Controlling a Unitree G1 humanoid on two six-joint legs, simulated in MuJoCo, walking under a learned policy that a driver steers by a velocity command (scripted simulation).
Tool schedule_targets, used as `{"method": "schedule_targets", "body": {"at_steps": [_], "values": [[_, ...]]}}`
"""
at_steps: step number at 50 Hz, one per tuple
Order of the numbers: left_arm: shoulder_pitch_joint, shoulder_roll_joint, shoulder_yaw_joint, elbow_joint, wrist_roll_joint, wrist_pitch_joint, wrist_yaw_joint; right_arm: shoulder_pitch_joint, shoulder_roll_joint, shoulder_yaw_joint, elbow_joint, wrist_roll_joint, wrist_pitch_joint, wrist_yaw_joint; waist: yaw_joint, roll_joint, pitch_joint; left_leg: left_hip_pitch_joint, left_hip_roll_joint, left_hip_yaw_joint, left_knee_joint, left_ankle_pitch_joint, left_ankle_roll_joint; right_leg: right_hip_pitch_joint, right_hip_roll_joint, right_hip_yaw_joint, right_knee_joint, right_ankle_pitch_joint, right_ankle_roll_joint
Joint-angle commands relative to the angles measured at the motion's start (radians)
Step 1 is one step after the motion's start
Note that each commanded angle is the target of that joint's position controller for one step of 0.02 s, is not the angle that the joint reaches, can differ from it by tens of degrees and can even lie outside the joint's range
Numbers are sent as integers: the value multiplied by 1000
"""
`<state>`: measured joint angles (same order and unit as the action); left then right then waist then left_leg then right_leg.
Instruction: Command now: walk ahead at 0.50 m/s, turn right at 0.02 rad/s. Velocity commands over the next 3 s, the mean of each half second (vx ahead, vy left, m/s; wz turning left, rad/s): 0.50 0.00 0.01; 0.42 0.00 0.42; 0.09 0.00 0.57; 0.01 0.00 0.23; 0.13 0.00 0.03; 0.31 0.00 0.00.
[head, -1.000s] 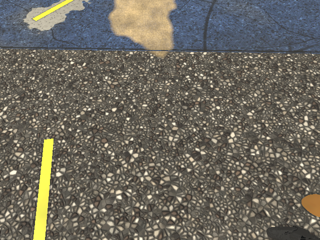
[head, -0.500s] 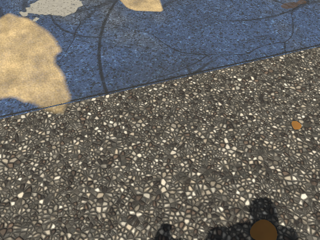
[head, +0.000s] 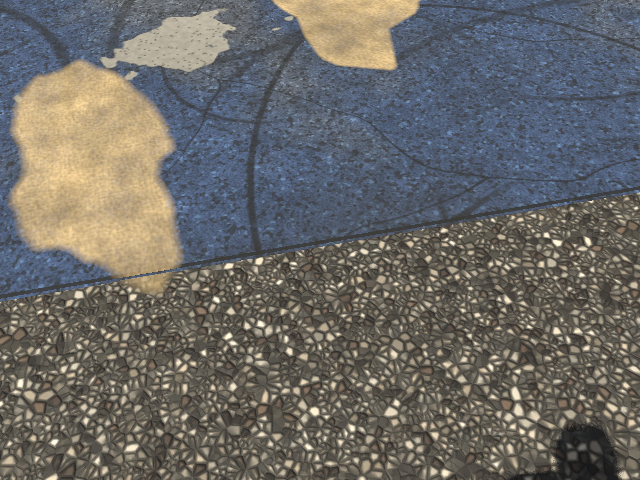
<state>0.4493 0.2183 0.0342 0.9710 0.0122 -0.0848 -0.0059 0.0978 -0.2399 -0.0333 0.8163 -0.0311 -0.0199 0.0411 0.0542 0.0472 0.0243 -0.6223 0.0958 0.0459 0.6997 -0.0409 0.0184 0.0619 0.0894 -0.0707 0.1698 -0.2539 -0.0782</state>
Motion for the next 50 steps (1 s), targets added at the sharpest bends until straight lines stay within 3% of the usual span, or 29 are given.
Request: {"method": "schedule_targets", "body": {"at_steps": [1,4,5,6,7,8,9,10,11,13,15,18,22,27,30,32,33,34,35,36,37,38,39,40,43,47,50], "values": [[42,147,27,-13,6,-9,10,-123,-57,-5,-94,2,-18,-3,-2,-106,83,-13,-28,25,-78,-3,30,0,-302,120,-15,497,-116],[13,169,31,2,11,-5,18,-58,-75,-14,-82,2,-29,-14,-49,-115,50,126,-83,50,-140,-106,80,46,-312,96,109,773,-90],[0,178,33,6,13,-2,19,43,-90,-24,-49,0,-35,-22,-94,-115,-5,250,-118,63,-169,-129,100,45,-298,80,235,891,-77],[-13,173,30,6,9,2,18,215,-113,-37,11,-9,-45,-32,-166,-85,-99,468,-127,62,-222,-89,127,-24,-255,43,435,861,-57],[-6,137,17,-23,2,0,18,396,-194,-60,48,-33,-52,-44,-222,4,-225,736,80,-163,-231,-161,178,-232,-202,8,735,529,-38],[117,38,2,-31,-28,1,7,421,-289,-84,58,-31,-48,-41,-153,248,-327,960,344,-675,-364,-218,316,-583,6,6,1086,-239,2],[30,137,27,-26,0,4,12,333,-229,-74,46,10,-38,-34,-142,66,-245,868,292,-692,-422,-276,286,-669,-45,153,1152,-230,-19],[-43,134,30,-50,-1,0,6,227,-170,-58,31,17,-38,-32,-102,22,-102,721,263,-521,-437,-259,257,-691,-96,143,1125,-133,-23],[-78,114,25,-54,-2,-4,3,181,-114,-43,31,13,-45,-28,-82,-21,-41,612,218,-419,-474,-159,232,-662,-131,132,1069,-71,-21],[-62,84,21,-43,20,20,-5,164,-68,-28,54,17,-57,-32,-33,17,-7,489,142,-270,-516,-44,185,-571,-169,119,983,-33,-1],[-68,63,18,-41,25,37,-16,212,-72,-28,82,19,-74,-32,-23,15,-11,467,124,-217,-538,46,190,-554,-171,98,955,-13,16],[-181,61,17,-75,26,48,-25,265,-98,-34,113,24,-82,-33,-33,8,34,479,110,-165,-588,42,199,-656,-200,71,862,78,44],[-354,51,8,-130,20,45,-28,329,-84,-27,142,25,-78,-32,-73,6,71,514,77,-117,-598,100,186,-701,-202,36,642,204,70],[-486,54,0,-178,13,36,-23,397,-106,-30,169,19,-70,-42,-111,18,70,603,90,-146,-527,212,189,-660,-155,20,458,239,76],[-479,81,8,-194,9,21,-17,372,-129,-39,166,11,-63,-50,-87,32,60,640,115,-187,-455,289,176,-585,-135,36,394,154,54],[-322,111,24,-153,11,4,-5,327,-145,-46,156,12,-61,-50,-10,20,-5,612,88,-180,-292,408,146,-366,-93,24,307,103,28],[-161,152,41,-105,25,-10,7,320,-126,-42,149,17,-62,-46,51,-35,-104,527,26,-137,-88,352,126,-140,-127,57,268,117,-1],[-11,248,65,-101,54,-19,24,334,-57,-26,102,41,-64,-42,86,-170,-264,302,-67,-74,231,29,92,132,-394,352,230,-34,-60],[-24,310,80,-106,47,-3,18,421,-11,-22,84,56,-56,-47,33,-343,-333,47,-183,-46,452,-516,82,240,-568,707,108,-79,-140],[-107,212,61,-122,28,10,14,379,-96,-44,107,30,-41,-52,4,-182,-220,0,-105,-111,532,-450,95,119,-519,650,92,-178,-123],[-186,133,41,-135,19,8,12,326,-88,-47,103,25,-39,-43,-18,-111,-92,0,-66,-116,514,-355,92,-20,-470,496,65,-159,-97],[-226,101,33,-137,19,3,11,301,-60,-44,99,23,-36,-36,-38,-110,-40,28,-36,-109,480,-296,85,-109,-425,378,32,-71,-72],[-228,83,28,-129,15,-3,15,290,-57,-47,97,10,-25,-28,-52,-135,-14,49,-19,-103,457,-271,75,-161,-393,292,13,8,-53],[-228,73,24,-121,12,-11,20,294,-46,-47,97,2,-10,-22,-71,-143,5,72,-14,-94,451,-256,58,-199,-372,216,11,149,-43],[-180,90,28,-101,0,-36,22,269,-27,-50,77,2,18,-19,-100,-127,-13,66,-30,-62,441,-222,27,-195,-369,60,68,658,-61],[-181,97,29,-98,2,-21,30,141,-12,-36,17,2,28,-4,-90,-165,6,57,-36,-6,226,-78,9,-210,-328,-86,84,715,-62],[-169,126,36,-96,-2,-10,35,62,-7,-24,-16,0,28,7,-65,-161,-5,146,-59,44,44,3,21,-199,-330,-143,120,720,-61]]}}
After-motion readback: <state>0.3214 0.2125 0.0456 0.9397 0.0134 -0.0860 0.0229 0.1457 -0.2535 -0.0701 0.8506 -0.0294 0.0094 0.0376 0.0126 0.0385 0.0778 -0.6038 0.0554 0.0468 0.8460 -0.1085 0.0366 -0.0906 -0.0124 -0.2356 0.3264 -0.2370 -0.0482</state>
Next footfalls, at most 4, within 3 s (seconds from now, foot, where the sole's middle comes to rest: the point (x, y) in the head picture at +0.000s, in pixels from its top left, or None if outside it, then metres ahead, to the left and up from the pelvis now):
0.12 left None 0.24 0.11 -0.78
0.66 right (398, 457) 0.54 -0.08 -0.78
1.14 left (296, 398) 0.66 0.14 -0.78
1.68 right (380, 386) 0.69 -0.04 -0.78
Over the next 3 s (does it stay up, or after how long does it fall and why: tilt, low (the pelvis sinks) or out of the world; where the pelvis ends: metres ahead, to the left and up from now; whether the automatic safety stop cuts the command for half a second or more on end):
stays up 0.79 0.15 -0.02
